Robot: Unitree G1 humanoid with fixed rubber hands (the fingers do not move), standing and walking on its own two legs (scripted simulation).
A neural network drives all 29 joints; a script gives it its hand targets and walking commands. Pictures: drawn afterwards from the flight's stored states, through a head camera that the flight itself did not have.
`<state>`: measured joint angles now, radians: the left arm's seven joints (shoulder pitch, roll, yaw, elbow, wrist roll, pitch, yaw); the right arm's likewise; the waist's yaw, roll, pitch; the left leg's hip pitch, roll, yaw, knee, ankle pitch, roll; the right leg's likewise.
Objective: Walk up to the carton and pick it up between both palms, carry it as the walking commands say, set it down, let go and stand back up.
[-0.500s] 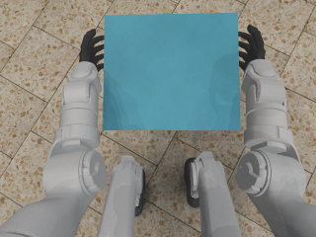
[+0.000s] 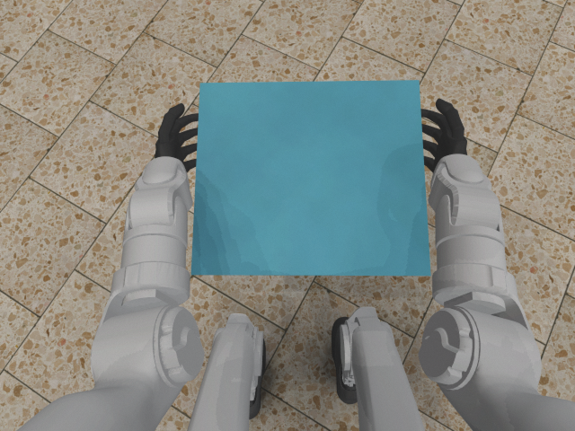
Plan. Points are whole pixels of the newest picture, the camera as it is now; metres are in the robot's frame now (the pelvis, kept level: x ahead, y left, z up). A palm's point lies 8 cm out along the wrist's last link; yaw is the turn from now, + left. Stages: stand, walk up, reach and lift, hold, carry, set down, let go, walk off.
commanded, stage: reach and lift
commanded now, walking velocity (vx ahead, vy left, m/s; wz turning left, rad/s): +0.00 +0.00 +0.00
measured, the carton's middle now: (306, 195) +0.45 -0.02 -0.15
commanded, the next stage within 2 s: none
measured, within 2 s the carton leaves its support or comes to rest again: neither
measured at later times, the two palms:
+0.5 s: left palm (145, 154) +0.45 +0.17 +0.03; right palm (474, 151) +0.44 -0.20 +0.03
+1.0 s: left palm (102, 141) +0.43 +0.17 +0.11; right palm (525, 134) +0.42 -0.20 +0.11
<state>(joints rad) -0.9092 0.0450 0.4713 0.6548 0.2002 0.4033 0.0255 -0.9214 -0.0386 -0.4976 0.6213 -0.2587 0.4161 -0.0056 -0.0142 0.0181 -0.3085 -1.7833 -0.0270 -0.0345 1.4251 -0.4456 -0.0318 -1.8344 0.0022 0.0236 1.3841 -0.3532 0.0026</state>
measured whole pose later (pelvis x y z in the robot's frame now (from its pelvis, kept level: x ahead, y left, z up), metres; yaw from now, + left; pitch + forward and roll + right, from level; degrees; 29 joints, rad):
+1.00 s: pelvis +0.04 +0.00 +0.13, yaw -1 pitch +31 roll +0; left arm -0.58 -0.04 0.48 0.52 0.29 0.43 -0.13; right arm -0.60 0.07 -0.47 0.49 -0.31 0.43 0.02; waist -0.01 0.02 -0.27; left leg -1.11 -0.01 -0.04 0.88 -0.31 -0.02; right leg -1.15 0.01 0.02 0.85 -0.23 0.00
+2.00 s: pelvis +0.08 +0.00 +0.20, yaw -2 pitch +2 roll +0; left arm -0.30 -0.09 0.35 0.35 0.31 0.60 -0.11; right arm -0.33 0.10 -0.39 0.34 -0.32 0.58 0.08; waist 0.01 0.02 -0.10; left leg -0.20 0.00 -0.03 0.33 -0.17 -0.01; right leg -0.25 0.00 0.03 0.31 -0.10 0.00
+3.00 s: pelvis +0.08 +0.00 +0.21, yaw -1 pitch -5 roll +0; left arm -0.23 -0.10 0.29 0.21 0.31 0.71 -0.08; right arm -0.24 0.14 -0.32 0.16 -0.30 0.69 0.04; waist -0.01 0.01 -0.02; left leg 0.00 0.01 -0.05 0.24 -0.16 -0.01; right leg -0.05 0.00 0.02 0.23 -0.09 0.00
